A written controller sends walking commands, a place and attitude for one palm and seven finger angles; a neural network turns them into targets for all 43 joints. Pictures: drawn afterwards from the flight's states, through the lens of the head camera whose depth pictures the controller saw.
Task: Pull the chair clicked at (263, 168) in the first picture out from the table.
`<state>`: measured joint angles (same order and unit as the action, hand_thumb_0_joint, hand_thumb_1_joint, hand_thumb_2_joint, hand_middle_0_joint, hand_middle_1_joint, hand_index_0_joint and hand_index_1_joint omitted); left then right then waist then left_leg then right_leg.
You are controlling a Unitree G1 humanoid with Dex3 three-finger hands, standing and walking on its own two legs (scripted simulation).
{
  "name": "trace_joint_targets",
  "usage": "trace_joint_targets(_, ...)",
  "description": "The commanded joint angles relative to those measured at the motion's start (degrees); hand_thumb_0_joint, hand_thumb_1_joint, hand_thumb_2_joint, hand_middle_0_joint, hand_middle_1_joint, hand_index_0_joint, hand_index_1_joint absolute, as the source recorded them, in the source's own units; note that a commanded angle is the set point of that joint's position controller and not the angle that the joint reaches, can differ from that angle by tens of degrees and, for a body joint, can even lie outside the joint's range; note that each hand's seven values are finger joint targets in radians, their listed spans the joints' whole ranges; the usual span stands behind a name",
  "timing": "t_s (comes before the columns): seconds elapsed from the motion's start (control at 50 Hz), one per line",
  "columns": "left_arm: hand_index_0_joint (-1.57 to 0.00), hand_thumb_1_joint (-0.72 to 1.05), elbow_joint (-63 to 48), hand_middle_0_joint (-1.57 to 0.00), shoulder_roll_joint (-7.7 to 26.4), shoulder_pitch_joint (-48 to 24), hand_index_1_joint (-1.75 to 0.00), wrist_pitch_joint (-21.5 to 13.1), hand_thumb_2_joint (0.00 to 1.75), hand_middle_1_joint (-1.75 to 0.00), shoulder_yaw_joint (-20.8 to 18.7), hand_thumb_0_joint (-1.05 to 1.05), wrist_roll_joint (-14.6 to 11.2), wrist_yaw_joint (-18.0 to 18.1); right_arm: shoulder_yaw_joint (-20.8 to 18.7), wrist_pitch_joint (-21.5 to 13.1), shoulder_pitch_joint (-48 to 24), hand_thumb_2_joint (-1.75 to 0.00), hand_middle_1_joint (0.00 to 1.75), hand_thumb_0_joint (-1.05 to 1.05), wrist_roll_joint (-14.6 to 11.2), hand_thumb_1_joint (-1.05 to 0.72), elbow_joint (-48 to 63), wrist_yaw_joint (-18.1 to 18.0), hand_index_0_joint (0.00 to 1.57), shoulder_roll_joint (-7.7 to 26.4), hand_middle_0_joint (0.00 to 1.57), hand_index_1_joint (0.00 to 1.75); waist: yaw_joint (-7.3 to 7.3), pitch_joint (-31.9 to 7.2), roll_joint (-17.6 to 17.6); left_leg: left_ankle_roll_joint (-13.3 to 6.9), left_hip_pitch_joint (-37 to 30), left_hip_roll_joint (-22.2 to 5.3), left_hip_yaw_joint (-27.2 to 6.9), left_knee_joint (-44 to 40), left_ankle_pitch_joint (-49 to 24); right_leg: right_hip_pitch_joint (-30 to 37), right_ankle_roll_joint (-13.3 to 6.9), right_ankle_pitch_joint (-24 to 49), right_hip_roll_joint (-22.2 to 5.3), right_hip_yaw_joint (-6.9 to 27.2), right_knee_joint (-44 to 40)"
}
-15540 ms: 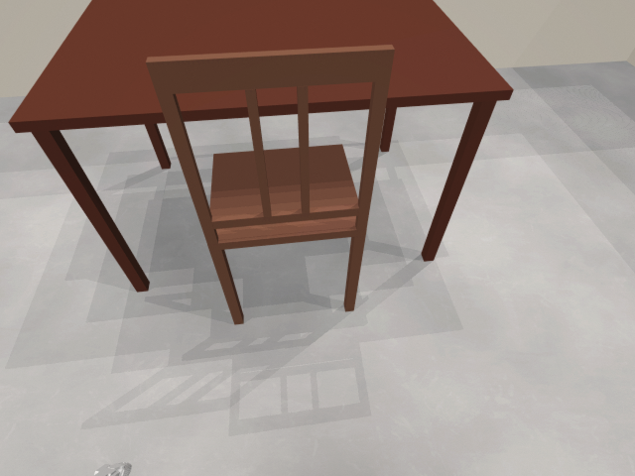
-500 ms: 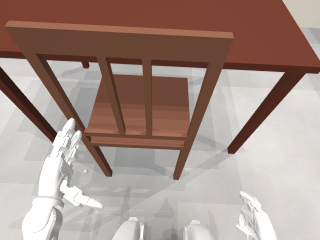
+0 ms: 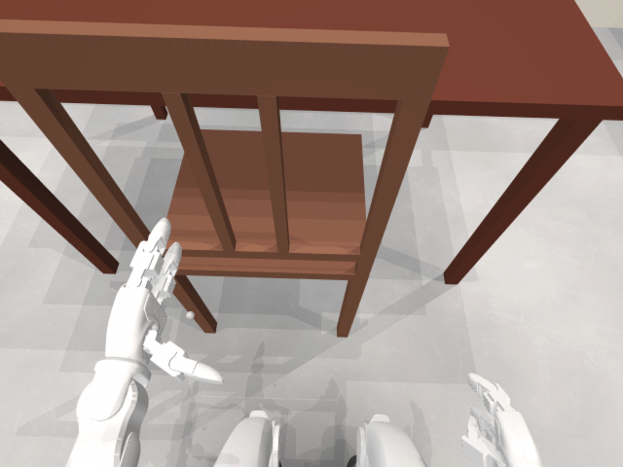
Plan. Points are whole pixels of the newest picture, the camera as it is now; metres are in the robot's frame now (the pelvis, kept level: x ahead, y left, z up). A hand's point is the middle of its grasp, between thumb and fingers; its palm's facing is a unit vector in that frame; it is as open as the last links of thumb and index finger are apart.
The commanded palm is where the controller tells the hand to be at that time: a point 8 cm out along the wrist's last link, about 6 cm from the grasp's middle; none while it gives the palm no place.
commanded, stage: aim the fingers beside a spindle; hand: left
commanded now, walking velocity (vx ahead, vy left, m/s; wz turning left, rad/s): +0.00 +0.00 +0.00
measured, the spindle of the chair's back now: (209, 188) +0.47 +0.16 +0.03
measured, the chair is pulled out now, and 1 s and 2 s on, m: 0.00 0.00 0.00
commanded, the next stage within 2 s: push the fingers through the gap in 1.72 s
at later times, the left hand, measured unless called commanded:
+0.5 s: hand (212, 297) +0.32 +0.14 +0.00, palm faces -0.03 -1.00 -0.03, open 16.9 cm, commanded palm +0.30 +0.19 +0.00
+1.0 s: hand (216, 302) +0.32 +0.14 +0.00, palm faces -0.05 -1.00 -0.02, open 17.0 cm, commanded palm +0.30 +0.19 +0.00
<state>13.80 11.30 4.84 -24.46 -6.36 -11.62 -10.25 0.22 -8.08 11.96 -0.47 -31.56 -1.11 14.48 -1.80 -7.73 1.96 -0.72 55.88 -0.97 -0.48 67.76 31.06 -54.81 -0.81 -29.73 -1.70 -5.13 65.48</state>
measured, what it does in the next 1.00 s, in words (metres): stands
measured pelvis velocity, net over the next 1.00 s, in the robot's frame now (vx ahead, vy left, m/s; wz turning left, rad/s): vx -0.01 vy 0.00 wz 0.00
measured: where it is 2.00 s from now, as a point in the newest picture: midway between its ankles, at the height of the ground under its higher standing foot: outside the picture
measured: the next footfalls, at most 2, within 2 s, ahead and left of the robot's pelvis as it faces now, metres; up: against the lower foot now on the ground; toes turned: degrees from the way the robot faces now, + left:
none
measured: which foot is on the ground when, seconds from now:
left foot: down 0.00-1.00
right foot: down 0.00-1.00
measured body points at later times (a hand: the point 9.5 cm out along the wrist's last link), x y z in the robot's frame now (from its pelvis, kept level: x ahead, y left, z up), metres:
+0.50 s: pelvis -0.01 +0.00 -0.02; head +0.10 +0.00 +0.42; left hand +0.32 +0.19 +0.01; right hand +0.15 -0.25 -0.12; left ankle +0.01 +0.11 -0.64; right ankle +0.02 -0.11 -0.64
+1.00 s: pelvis -0.01 +0.00 -0.02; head +0.10 +0.01 +0.42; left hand +0.31 +0.19 +0.01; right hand +0.15 -0.25 -0.12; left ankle +0.01 +0.11 -0.64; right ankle +0.02 -0.11 -0.64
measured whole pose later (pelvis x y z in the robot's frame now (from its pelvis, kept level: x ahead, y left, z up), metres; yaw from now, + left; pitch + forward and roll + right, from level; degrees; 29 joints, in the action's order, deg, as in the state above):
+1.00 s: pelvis -0.01 +0.00 -0.02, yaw +0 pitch +21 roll -2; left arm 19.8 9.5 -4.3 -27.3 -3.6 -8.9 -6.2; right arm -0.2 -4.5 11.4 -0.3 -31.7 -0.4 14.4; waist -2.0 -8.1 1.8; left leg -1.0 62.4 -0.8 -0.3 72.7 31.8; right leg -61.4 -0.7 -30.5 -2.0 -4.8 70.5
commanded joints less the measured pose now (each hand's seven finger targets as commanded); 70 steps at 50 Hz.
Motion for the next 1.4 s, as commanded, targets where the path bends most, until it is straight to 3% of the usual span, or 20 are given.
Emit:
trace_joint_targets(0.0,-0.06,-0.5,-14.05,-0.06,6.55,-8.83,-0.08,-6.35,0.3,-0.08,-3.4,0.0,-0.36,1.35,-3.33,-3.01,0.16,-0.9,0.3,0.0,0.07,-0.9,7.29,-0.42,0.2,7.08,0.2,0.3,-0.52,-20.66,-0.12,-0.38,-11.42,0.72,-1.36,-7.97,-20.72,13.21,-0.38,19.11,0.98,2.79,-7.19)
trace_joint_targets(0.1,-0.06,-0.5,-6.19,-0.06,5.55,-10.53,-0.08,-5.36,0.3,-0.08,-2.66,0.0,0.87,1.25,-3.38,-1.85,-0.12,-0.9,0.3,0.0,-0.1,-0.9,6.59,-0.07,0.2,7.55,0.2,0.3,-1.33,-16.61,-1.59,-0.34,-7.0,0.96,-0.98,-7.05,-15.44,10.32,-0.36,14.88,0.9,3.24,-7.12)
trace_joint_targets(0.26,-0.06,-0.5,-12.89,-0.06,5.59,-15.69,-0.08,-6.02,0.3,-0.08,-1.29,0.0,0.6,1.66,-3.63,-1.58,0.13,-0.9,0.3,0.0,-0.01,-0.9,7.49,-0.06,0.2,7.26,0.2,0.3,-0.57,-24.6,0.88,-0.45,-10.98,0.75,-1.58,-6.28,-20.51,11.59,-0.54,18.67,0.63,3.22,-5.36)
trace_joint_targets(0.34,-0.06,-0.5,-6.77,-0.06,5.93,-16.31,-0.08,-6.22,0.3,-0.08,-2.67,0.0,1.42,3.68,-3.5,-0.9,0.17,-0.9,0.3,0.0,0.24,-0.9,6.2,-0.03,0.2,7.32,0.2,0.3,-1.41,-20.36,-3.05,-0.6,-6.18,0.78,-1.51,-5.17,-16.38,9.32,-0.25,15.34,0.93,3.42,-5.27)
trace_joint_targets(0.4,-0.06,-0.5,-2.19,-0.06,5.0,-19.27,-0.08,-6.02,0.3,-0.08,-2.26,0.0,2.32,3.95,-3.35,-0.18,-0.01,-0.9,0.3,0.0,0.1,-0.9,5.8,0.14,0.2,7.44,0.2,0.3,-1.77,-17.87,-2.98,-0.46,-3.55,1.06,-1.32,-4.85,-12.01,6.72,-0.38,10.93,0.88,3.58,-5.19)
trace_joint_targets(0.48,-0.06,-0.5,-2.67,-0.06,3.74,-19.8,-0.08,-5.61,0.3,-0.08,-0.45,0.0,2.44,3.2,-3.48,0.3,0.16,-0.9,0.3,0.0,0.12,-0.9,6.78,0.4,0.2,7.54,0.2,0.3,-1.04,-21.43,-0.55,-0.43,-5.18,1.21,-1.16,-4.79,-13.84,7.85,-0.74,12.81,0.76,3.63,-4.6)
trace_joint_targets(0.56,-0.06,-0.5,-8.88,-0.06,5.88,-20.03,-0.08,-6.33,0.3,-0.08,-1.52,0.0,1.83,3.41,-3.6,0.47,0.17,-0.9,0.3,0.0,0.01,-0.9,7.65,0.37,0.2,7.45,0.2,0.3,-0.09,-26.28,1.87,-0.32,-9.06,0.91,-1.67,-5.35,-17.68,9.46,-0.81,15.62,0.84,3.54,-4.07)
trace_joint_targets(0.62,-0.06,-0.5,-8.62,-0.06,5.82,-18.84,-0.08,-6.24,0.3,-0.08,-2.12,0.0,1.67,4.53,-3.61,0.69,0.53,-0.9,0.3,0.0,0.04,-0.9,7.22,0.31,0.2,7.24,0.2,0.3,-0.62,-25.28,-1.46,-0.46,-8.27,0.78,-1.65,-5.25,-17.78,10.06,-0.44,16.25,0.97,3.45,-4.36)
trace_joint_targets(0.74,-0.06,-0.5,-0.78,-0.06,4.7,-18.02,-0.08,-5.46,0.3,-0.08,-2.04,0.0,2.5,4.53,-3.38,1.43,0.57,-0.9,0.3,0.0,-0.17,-0.9,6.56,0.4,0.2,7.54,0.2,0.3,-1.42,-18.63,-2.84,-0.55,-3.43,1.19,-1.23,-5.12,-12.35,7.25,-0.53,11.59,1.1,3.41,-5.18)
trace_joint_targets(0.8,-0.06,-0.5,-2.57,-0.06,3.48,-17.98,-0.08,-5.84,0.3,-0.08,-0.15,0.0,2.31,3.47,-3.48,1.42,0.31,-0.9,0.3,0.0,-0.33,-0.9,7.3,0.58,0.2,7.55,0.2,0.3,-1.08,-20.13,-1.92,-0.44,-5.06,1.12,-1.2,-5.3,-13.16,7.35,-0.73,12.19,0.97,3.35,-5.01)
trace_joint_targets(0.82,-0.06,-0.5,-3.62,-0.06,2.13,-19.5,-0.08,-5.99,0.3,-0.08,1.66,0.0,2.12,3.06,-3.43,1.32,0.2,-0.9,0.3,0.0,-0.33,-0.9,7.52,0.55,0.2,7.47,0.2,0.3,-1.75,-20.8,-1.7,-0.6,-5.55,1.16,-1.18,-5.05,-13.32,7.45,-0.62,12.46,0.93,3.44,-5.12)
trace_joint_targets(0.84,-0.06,-0.5,-5.3,-0.06,3.38,-21.13,-0.08,-6.54,0.3,-0.08,0.85,0.0,2.05,3.01,-3.54,1.08,0.26,-0.9,0.3,0.0,-0.33,-0.9,7.57,0.39,0.2,7.56,0.2,0.3,-1.64,-21.53,-0.01,-0.54,-6.4,1.03,-1.66,-4.97,-13.97,6.68,-0.82,12.37,0.98,3.16,-4.5)
trace_joint_targets(0.9,-0.06,-0.5,-7.82,-0.06,4.98,-20.61,-0.08,-7.36,0.3,-0.08,-0.62,0.0,1.71,3.54,-3.67,0.83,0.6,-0.9,0.3,0.0,-0.12,-0.9,7.33,0.22,0.2,7.45,0.2,0.3,-1.13,-24.09,-0.8,-0.53,-7.97,0.93,-1.77,-4.77,-15.78,7.9,-0.64,13.8,1.01,3.47,-4.44)
trace_joint_targets(0.96,-0.06,-0.5,-8.07,-0.06,4.99,-21.82,-0.08,-7.58,0.3,-0.08,-0.44,0.0,2.65,4.78,-3.44,0.77,0.6,-0.9,0.3,0.0,0.15,-0.9,6.77,0.23,0.2,7.35,0.2,0.3,-1.23,-23.05,1.47,-0.22,-9.1,0.81,-2.43,-5.06,-16.81,5.62,-0.8,13.54,1.0,2.77,-3.59)
trace_joint_targets(1.0,-0.06,-0.5,-5.72,-0.06,4.33,-20.12,-0.08,-7.0,0.3,-0.08,-0.57,0.0,2.76,5.42,-3.52,1.06,0.68,-0.9,0.3,0.0,0.16,-0.9,6.59,0.47,0.2,7.28,0.2,0.3,-1.3,-22.24,-0.74,-0.32,-7.71,0.91,-2.08,-4.79,-16.29,6.39,-0.7,13.94,1.11,2.88,-3.82)
trace_joint_targets(1.12,-0.06,-0.5,-3.05,-0.06,3.1,-15.9,-0.08,-4.97,0.3,-0.08,0.14,0.0,2.91,4.6,-3.51,2.13,0.35,-0.9,0.3,0.0,-0.21,-0.9,7.99,1.1,0.2,7.49,0.2,0.3,-0.49,-21.43,-1.89,-0.21,-6.3,1.14,-1.64,-5.34,-15.4,7.37,-0.89,14.01,1.16,2.8,-4.05)
trace_joint_targets(1.24,-0.06,-0.5,-11.1,-0.06,2.13,-18.16,-0.08,-6.67,0.3,-0.08,2.74,0.0,2.63,5.04,-3.67,1.49,0.57,-0.9,0.3,0.0,-0.12,-0.9,8.37,0.81,0.2,7.14,0.2,0.3,-1.42,-24.16,-0.22,-0.27,-10.51,0.74,-2.5,-5.04,-19.6,6.86,-0.84,16.33,1.1,2.44,-3.52)
trace_joint_targets(1.32,-0.06,-0.5,-6.26,-0.06,3.64,-19.09,-0.08,-6.94,0.3,-0.08,0.46,0.0,3.6,6.6,-3.52,1.69,0.49,-0.9,0.3,0.0,0.06,-0.9,6.92,0.63,0.2,7.25,0.2,0.3,-1.94,-20.02,-3.86,-0.46,-5.98,0.96,-2.08,-4.4,-13.73,5.48,-0.53,11.91,1.27,2.91,-4.31)
trace_joint_targets(1.36,-0.06,-0.5,-4.93,-0.06,3.51,-19.98,-0.08,-6.97,0.3,-0.08,0.63,0.0,4.21,6.84,-3.34,1.8,0.12,-0.9,0.3,0.0,0.2,-0.9,6.9,0.7,0.2,7.18,0.2,0.3,-1.42,-19.57,-1.28,-0.4,-5.53,1.31,-2.0,-4.55,-12.91,4.79,-0.83,10.86,1.15,2.99,-4.01)
trace_joint_targets(1.38,-0.06,-0.5,-3.86,-0.06,4.17,-19.51,-0.08,-6.75,0.3,-0.08,-0.38,0.0,4.26,6.74,-3.4,1.91,0.3,-0.9,0.3,0.0,0.14,-0.9,6.78,0.74,0.2,7.24,0.2,0.3,-1.26,-19.68,-2.18,-0.34,-5.12,1.32,-1.85,-4.53,-12.86,5.33,-0.87,11.11,1.15,3.0,-3.93)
